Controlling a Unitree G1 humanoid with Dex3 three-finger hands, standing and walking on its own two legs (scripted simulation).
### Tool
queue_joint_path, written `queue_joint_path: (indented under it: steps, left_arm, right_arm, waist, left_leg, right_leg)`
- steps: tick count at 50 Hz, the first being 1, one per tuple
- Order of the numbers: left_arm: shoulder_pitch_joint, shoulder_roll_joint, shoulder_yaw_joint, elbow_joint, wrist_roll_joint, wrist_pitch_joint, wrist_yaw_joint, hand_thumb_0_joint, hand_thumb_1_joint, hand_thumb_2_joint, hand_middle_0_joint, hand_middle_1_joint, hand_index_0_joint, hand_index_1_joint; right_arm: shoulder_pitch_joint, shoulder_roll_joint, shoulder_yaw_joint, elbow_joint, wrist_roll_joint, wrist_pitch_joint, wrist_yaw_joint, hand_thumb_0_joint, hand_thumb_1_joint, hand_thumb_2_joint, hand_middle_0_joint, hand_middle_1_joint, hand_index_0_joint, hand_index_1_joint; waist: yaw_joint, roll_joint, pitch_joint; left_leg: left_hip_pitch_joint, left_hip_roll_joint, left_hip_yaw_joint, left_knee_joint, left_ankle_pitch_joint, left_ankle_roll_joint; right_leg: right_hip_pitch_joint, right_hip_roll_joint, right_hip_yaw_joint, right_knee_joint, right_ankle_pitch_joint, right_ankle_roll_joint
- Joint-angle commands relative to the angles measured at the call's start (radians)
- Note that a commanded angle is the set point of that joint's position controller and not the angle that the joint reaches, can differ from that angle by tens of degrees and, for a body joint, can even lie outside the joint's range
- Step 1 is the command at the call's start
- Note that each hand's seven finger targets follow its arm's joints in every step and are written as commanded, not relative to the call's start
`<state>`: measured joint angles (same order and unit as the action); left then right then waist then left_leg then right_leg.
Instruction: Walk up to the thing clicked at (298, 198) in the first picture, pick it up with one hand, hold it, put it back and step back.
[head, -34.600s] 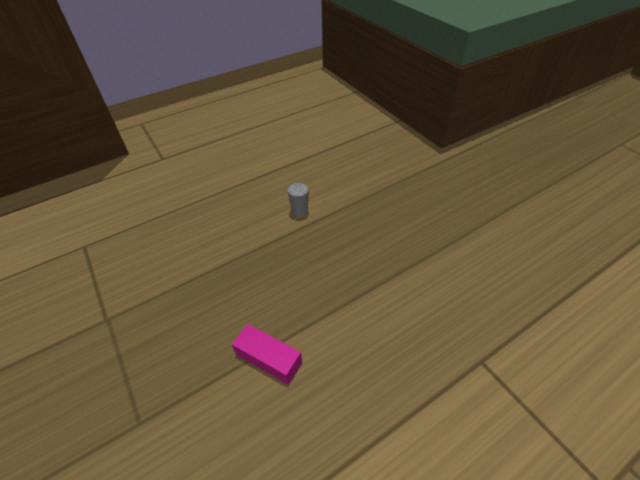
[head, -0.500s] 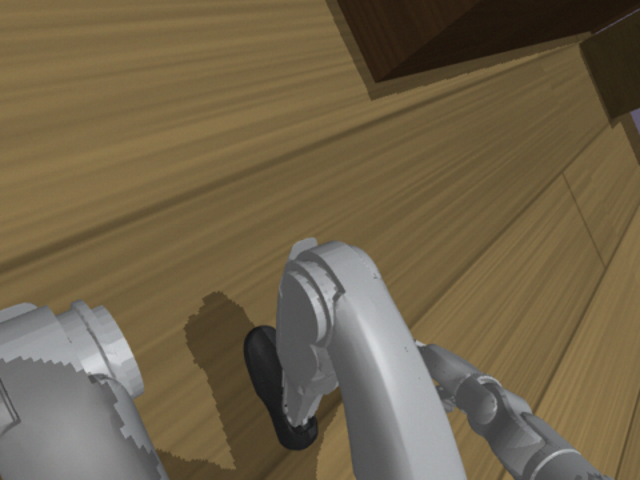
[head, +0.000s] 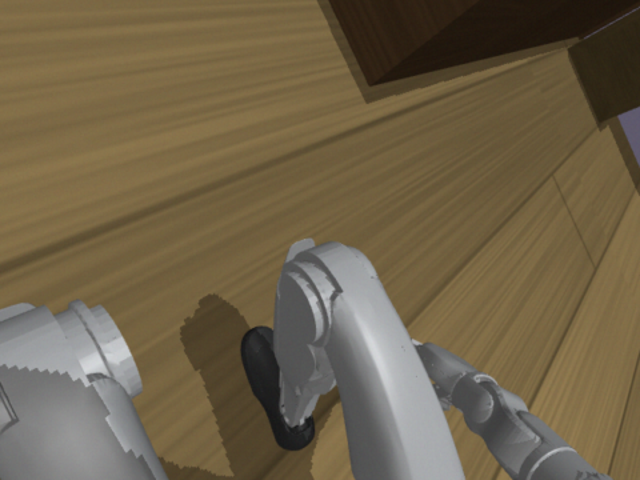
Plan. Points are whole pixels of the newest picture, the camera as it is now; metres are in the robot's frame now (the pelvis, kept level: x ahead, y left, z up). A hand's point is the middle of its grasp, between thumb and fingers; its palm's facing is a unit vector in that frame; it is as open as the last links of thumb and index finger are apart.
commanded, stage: open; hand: left
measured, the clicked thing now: out of the picture +0.44 +0.35 -0.21
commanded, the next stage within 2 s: withdraw in 0.10 s
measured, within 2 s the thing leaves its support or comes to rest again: rests again in 0.76 s
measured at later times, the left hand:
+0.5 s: hand out of the picture +0.44 +0.39 -0.14, palm faces +0.61 -0.79 +0.00, open 17.3 cm
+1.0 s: hand out of the picture +0.32 +0.48 -0.03, palm faces +0.58 -0.73 -0.37, open 17.1 cm
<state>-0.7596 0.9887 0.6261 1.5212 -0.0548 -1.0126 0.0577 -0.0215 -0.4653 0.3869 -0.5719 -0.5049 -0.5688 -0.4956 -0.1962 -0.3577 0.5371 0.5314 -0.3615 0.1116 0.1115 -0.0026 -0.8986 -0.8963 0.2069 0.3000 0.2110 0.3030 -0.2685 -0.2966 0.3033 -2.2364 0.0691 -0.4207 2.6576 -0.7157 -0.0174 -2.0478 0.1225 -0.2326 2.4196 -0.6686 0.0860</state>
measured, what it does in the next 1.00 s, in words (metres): stands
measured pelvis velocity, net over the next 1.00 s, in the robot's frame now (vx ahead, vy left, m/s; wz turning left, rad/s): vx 0.00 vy -0.01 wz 0.12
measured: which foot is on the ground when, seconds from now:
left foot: down 0.00-1.00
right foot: down 0.00-1.00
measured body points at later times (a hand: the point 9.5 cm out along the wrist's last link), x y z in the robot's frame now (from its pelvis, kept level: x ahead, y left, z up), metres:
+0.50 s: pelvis +0.00 +0.00 +0.00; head +0.23 +0.19 +0.33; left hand +0.40 +0.42 -0.14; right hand +0.18 -0.25 -0.03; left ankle +0.08 +0.13 -0.25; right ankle +0.13 -0.13 -0.25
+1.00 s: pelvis +0.00 -0.01 +0.05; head +0.18 +0.14 +0.44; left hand +0.28 +0.51 -0.01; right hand +0.21 -0.23 -0.04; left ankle +0.08 +0.13 -0.25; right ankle +0.13 -0.13 -0.25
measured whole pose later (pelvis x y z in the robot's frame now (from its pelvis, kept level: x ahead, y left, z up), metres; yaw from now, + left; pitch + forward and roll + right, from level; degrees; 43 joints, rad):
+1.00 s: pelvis +0.00 -0.01 +0.05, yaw +7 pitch +26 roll -12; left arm -0.52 0.83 0.62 0.98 0.06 -0.36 -0.04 -0.02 -0.48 0.07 -0.07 -0.07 -0.08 -0.06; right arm 0.02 -0.28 0.15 0.60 -0.07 0.15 0.09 0.00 -0.90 -0.90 0.21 0.30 0.21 0.30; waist -0.10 -0.09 -0.01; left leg -2.25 0.07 -0.22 2.42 -0.66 0.01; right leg -2.09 0.04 -0.11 2.31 -0.69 0.04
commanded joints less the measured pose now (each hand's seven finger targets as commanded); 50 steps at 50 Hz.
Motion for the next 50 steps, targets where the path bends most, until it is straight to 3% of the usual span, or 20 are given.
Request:
queue_joint_path:
  steps: [1,10,11,15,20,23,29,31,32,34,35,36,38,41,42,43,44,45,46,50]
  left_arm:
    - [-0.197,0.191,0.003,-0.132,-0.001,-0.07,0.0,0.0,-0.549,0.15,-0.358,-0.242,-0.361,-0.241]
    - [-0.205,0.193,0.001,-0.135,-0.01,-0.08,-0.002,0.0,-0.59,0.0,-0.154,-0.024,-0.149,-0.027]
    - [-0.203,0.188,0.002,-0.135,-0.009,-0.079,-0.003,0.0,-0.607,0.071,-0.113,-0.083,-0.124,-0.077]
    - [-0.205,0.213,-0.002,-0.169,-0.014,-0.089,-0.026,0.0,-0.563,0.09,-0.092,-0.073,-0.099,-0.07]
    - [-0.185,0.324,0.092,-0.287,-0.026,-0.069,-0.045,0.0,-0.523,0.077,-0.077,-0.05,-0.083,-0.047]
    - [-0.149,0.347,0.136,-0.372,-0.026,-0.023,-0.07,0.0,-0.529,0.061,-0.076,-0.044,-0.083,-0.039]
    - [-0.022,0.2,0.104,-0.481,-0.069,0.111,-0.16,0.0,-0.593,0.015,-0.082,-0.038,-0.098,-0.024]
    - [0.001,0.069,0.029,-0.513,-0.1,0.155,-0.2,0.0,-0.611,0.001,-0.076,-0.044,-0.102,-0.02]
    - [0.045,0.036,0.022,-0.484,-0.12,0.179,-0.217,0.0,-0.611,0.0,-0.07,-0.054,-0.103,-0.025]
    - [-0.01,0.113,0.067,-0.592,-0.132,0.198,-0.232,0.0,-0.611,0.01,-0.052,-0.057,-0.096,-0.019]
    - [-0.002,0.071,0.047,-0.572,-0.139,0.205,-0.242,0.0,-0.531,0.031,-0.05,-0.01,-0.052,-0.004]
    - [0.073,0.208,0.071,-0.467,0.018,0.288,-0.195,0.0,-0.465,0.032,-0.061,-0.07,-0.079,-0.047]
    - [-0.084,0.139,0.027,-0.613,0.01,0.331,-0.176,0.0,-0.491,0.044,-0.066,-0.081,-0.077,-0.065]
    - [-0.052,0.25,0.074,-0.716,0.063,0.426,-0.133,0.0,-0.501,0.025,-0.073,-0.087,-0.095,-0.06]
    - [-0.008,0.245,0.079,-0.677,0.078,0.46,-0.125,0.0,-0.494,0.021,-0.073,-0.091,-0.099,-0.06]
    - [-0.099,0.275,0.078,-0.779,0.089,0.478,-0.113,0.0,-0.414,0.101,-0.068,-0.079,-0.068,-0.078]
    - [-0.084,0.235,0.048,-0.772,0.099,0.506,-0.105,0.0,-0.419,0.131,-0.065,-0.074,-0.065,-0.074]
    - [-0.022,0.218,0.068,-0.743,0.104,0.54,-0.093,0.0,-0.452,0.112,-0.061,-0.069,-0.062,-0.068]
    - [0.04,0.191,0.059,-0.732,0.109,0.572,-0.087,0.0,-0.478,0.096,-0.059,-0.064,-0.059,-0.064]
    - [0.151,0.039,-0.013,-0.766,0.116,0.679,-0.074,0.0,-0.495,0.086,-0.057,-0.061,-0.057,-0.061]
  right_arm:
    - [0.046,-0.365,-0.118,-0.015,-0.01,0.016,-0.021,0.0,-0.896,-0.895,0.201,0.3,0.201,0.3]
    - [0.043,-0.366,-0.117,-0.014,-0.007,0.012,-0.022,0.0,-0.9,-0.897,0.201,0.3,0.201,0.3]
    - [0.047,-0.365,-0.117,-0.012,-0.009,0.011,-0.022,0.0,-0.894,-0.895,0.201,0.3,0.201,0.3]
    - [0.03,-0.368,-0.116,-0.023,-0.001,0.008,-0.025,0.0,-0.897,-0.897,0.201,0.3,0.2,0.3]
    - [0.064,-0.37,-0.127,-0.011,0.009,0.015,-0.029,0.0,-0.894,-0.897,0.201,0.3,0.2,0.3]
    - [0.087,-0.366,-0.157,-0.016,0.019,0.021,-0.033,0.0,-0.898,-0.897,0.201,0.3,0.2,0.3]
    - [0.129,-0.343,-0.241,-0.026,0.076,0.011,-0.034,0.0,-0.909,-0.896,0.201,0.3,0.201,0.3]
    - [0.161,-0.321,-0.265,-0.003,0.106,0.002,-0.032,0.0,-0.903,-0.892,0.201,0.3,0.201,0.3]
    - [0.175,-0.317,-0.272,0.009,0.118,0.001,-0.035,0.0,-0.904,-0.891,0.201,0.3,0.201,0.3]
    - [0.198,-0.315,-0.295,0.017,0.138,-0.008,-0.039,0.0,-0.891,-0.887,0.201,0.3,0.201,0.3]
    - [0.191,-0.304,-0.301,0.013,0.147,-0.011,-0.038,0.0,-0.825,-0.886,0.2,0.303,0.201,0.303]
    - [0.212,-0.288,-0.374,0.044,0.187,-0.005,-0.042,0.0,-0.893,-0.904,0.201,0.304,0.201,0.304]
    - [0.239,-0.275,-0.387,0.028,0.206,0.003,-0.038,0.0,-0.893,-0.904,0.2,0.303,0.201,0.303]
    - [0.272,-0.254,-0.429,0.028,0.239,0.011,-0.042,0.0,-0.949,-0.917,0.201,0.303,0.201,0.303]
    - [0.283,-0.257,-0.443,0.031,0.247,0.016,-0.041,0.0,-0.957,-0.919,0.201,0.303,0.201,0.303]
    - [0.292,-0.24,-0.448,0.036,0.252,0.021,-0.041,0.0,-0.896,-0.903,0.201,0.301,0.201,0.301]
    - [0.298,-0.23,-0.463,0.037,0.262,0.024,-0.046,0.0,-0.897,-0.903,0.201,0.301,0.201,0.301]
    - [0.309,-0.219,-0.474,0.037,0.271,0.028,-0.047,0.0,-0.897,-0.903,0.201,0.301,0.201,0.301]
    - [0.303,-0.208,-0.478,0.033,0.278,0.028,-0.048,0.0,-0.897,-0.903,0.201,0.301,0.201,0.301]
    - [0.326,-0.186,-0.537,0.025,0.311,0.034,-0.05,0.0,-0.897,-0.903,0.201,0.302,0.201,0.302]
  waist:
    - [-0.111,0.614,-0.547]
    - [-0.115,0.6,-0.549]
    - [-0.117,0.603,-0.559]
    - [-0.103,0.613,-0.542]
    - [-0.047,0.709,-0.614]
    - [-0.014,0.739,-0.685]
    - [0.038,0.705,-0.723]
    - [0.03,0.664,-0.693]
    - [0.034,0.621,-0.679]
    - [0.057,0.612,-0.717]
    - [0.054,0.59,-0.698]
    - [0.119,0.654,-0.763]
    - [0.086,0.692,-0.797]
    - [0.149,0.773,-0.888]
    - [0.15,0.762,-0.867]
    - [0.159,0.781,-0.893]
    - [0.146,0.79,-0.891]
    - [0.174,0.764,-0.889]
    - [0.188,0.731,-0.882]
    - [0.204,0.642,-0.909]
  left_leg:
    - [0.435,0.066,0.107,-0.327,0.167,-0.013]
    - [0.415,0.064,0.112,-0.314,0.155,-0.007]
    - [0.427,0.065,0.112,-0.314,0.169,-0.008]
    - [0.42,0.066,0.111,-0.325,0.155,-0.009]
    - [0.478,0.067,0.124,-0.34,0.212,-0.022]
    - [0.503,0.063,0.143,-0.343,0.256,-0.022]
    - [0.448,0.048,0.177,-0.378,0.204,-0.012]
    - [0.42,0.043,0.176,-0.4,0.155,-0.007]
    - [0.397,0.04,0.176,-0.396,0.139,-0.001]
    - [0.381,0.036,0.188,-0.389,0.146,0.006]
    - [0.358,0.033,0.19,-0.39,0.112,0.01]
    - [0.454,0.029,0.223,-0.451,0.108,0.011]
    - [0.477,0.034,0.22,-0.478,0.091,0.006]
    - [0.563,0.03,0.239,-0.538,0.103,0.003]
    - [0.553,0.027,0.24,-0.545,0.113,0.002]
    - [0.569,0.026,0.247,-0.554,0.118,0.001]
    - [0.57,0.024,0.254,-0.572,0.096,0.004]
    - [0.572,0.019,0.261,-0.587,0.097,0.004]
    - [0.558,0.016,0.27,-0.592,0.098,0.007]
    - [0.568,0.002,0.294,-0.651,0.078,0.018]
  right_leg:
    - [0.231,0.019,-0.139,-0.17,0.217,-0.085]
    - [0.237,0.022,-0.137,-0.179,0.216,-0.081]
    - [0.245,0.023,-0.135,-0.178,0.228,-0.081]
    - [0.227,0.019,-0.137,-0.176,0.209,-0.084]
    - [0.248,0.014,-0.123,-0.156,0.234,-0.091]
    - [0.284,0.011,-0.102,-0.163,0.27,-0.091]
    - [0.232,0.001,-0.081,-0.182,0.229,-0.101]
    - [0.172,-0.005,-0.083,-0.188,0.186,-0.104]
    - [0.174,-0.003,-0.084,-0.201,0.178,-0.1]
    - [0.173,-0.007,-0.067,-0.199,0.183,-0.103]
    - [0.149,-0.009,-0.064,-0.202,0.155,-0.104]
    - [0.116,-0.021,-0.036,-0.231,0.124,-0.114]
    - [0.087,-0.024,-0.031,-0.237,0.116,-0.117]
    - [0.087,-0.036,-0.004,-0.246,0.113,-0.123]
    - [0.063,-0.041,0.0,-0.238,0.111,-0.125]
    - [0.057,-0.042,0.011,-0.247,0.113,-0.129]
    - [0.052,-0.045,0.019,-0.257,0.099,-0.131]
    - [0.053,-0.048,0.024,-0.269,0.095,-0.13]
    - [0.063,-0.048,0.029,-0.289,0.093,-0.13]
    - [0.061,-0.059,0.053,-0.358,0.063,-0.132]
